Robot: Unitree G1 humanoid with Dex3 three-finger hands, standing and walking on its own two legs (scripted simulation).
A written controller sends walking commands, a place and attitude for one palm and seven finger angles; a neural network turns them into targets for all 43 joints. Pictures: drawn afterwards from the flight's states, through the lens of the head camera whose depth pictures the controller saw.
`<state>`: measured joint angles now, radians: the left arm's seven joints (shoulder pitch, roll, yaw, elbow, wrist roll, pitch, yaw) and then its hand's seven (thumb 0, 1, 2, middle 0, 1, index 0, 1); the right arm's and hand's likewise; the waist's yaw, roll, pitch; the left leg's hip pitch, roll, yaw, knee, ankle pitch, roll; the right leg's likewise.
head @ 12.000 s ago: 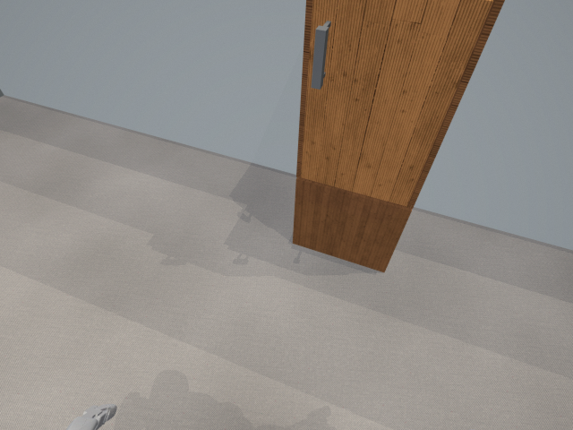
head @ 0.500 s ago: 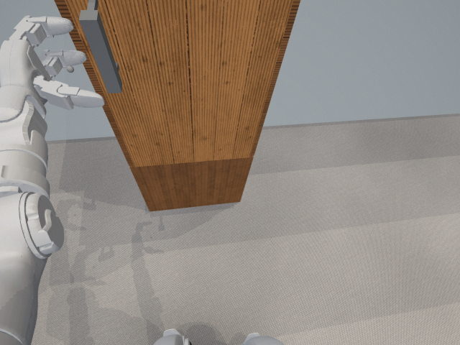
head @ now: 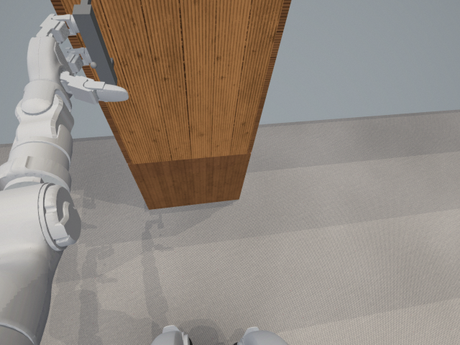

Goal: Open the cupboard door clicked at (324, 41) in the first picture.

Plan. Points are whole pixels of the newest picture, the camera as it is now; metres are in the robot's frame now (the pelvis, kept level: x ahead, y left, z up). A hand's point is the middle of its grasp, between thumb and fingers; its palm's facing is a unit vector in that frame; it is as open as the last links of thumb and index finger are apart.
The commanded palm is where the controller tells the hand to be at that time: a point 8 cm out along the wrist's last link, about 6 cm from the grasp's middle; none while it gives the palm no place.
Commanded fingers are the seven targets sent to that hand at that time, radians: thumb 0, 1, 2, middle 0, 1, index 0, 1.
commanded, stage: slide the fingers in behind the handle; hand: left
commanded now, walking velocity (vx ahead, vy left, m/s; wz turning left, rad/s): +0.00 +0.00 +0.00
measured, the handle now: (99, 42) +0.61 +0.16 +0.13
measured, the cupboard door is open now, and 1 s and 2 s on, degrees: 0 0 4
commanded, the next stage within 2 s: close the thumb around the handle in 0.78 s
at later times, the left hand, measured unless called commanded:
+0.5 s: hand (110, 62) +0.55 +0.13 +0.14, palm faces +0.04 -1.00 +0.03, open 14.0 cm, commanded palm +0.53 +0.19 +0.13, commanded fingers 0.00 -0.50 0.30 -0.30 -1.20 -0.30 -1.20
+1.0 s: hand (104, 64) +0.54 +0.14 +0.14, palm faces +0.05 -1.00 +0.00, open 13.9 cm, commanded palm +0.52 +0.18 +0.13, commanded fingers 0.00 -0.11 0.47 -0.33 -1.24 -0.33 -1.24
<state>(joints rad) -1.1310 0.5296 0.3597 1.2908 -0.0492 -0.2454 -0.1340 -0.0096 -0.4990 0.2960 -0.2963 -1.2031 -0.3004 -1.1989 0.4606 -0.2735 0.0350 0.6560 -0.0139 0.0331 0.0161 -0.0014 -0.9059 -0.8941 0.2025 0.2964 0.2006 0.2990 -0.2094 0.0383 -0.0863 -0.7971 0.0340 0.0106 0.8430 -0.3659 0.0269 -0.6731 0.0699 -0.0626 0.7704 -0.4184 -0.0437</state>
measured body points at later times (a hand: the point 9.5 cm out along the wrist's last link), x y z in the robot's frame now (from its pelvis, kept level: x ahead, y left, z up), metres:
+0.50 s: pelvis +0.00 +0.00 +0.00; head +0.11 +0.00 +0.44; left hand +0.55 +0.19 +0.14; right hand -0.05 -0.26 -0.11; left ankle +0.01 +0.10 -0.70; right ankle -0.04 -0.10 -0.70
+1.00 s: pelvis +0.01 +0.00 +0.00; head +0.11 +0.01 +0.44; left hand +0.53 +0.19 +0.15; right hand -0.02 -0.26 -0.11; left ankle +0.01 +0.10 -0.70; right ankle -0.04 -0.10 -0.70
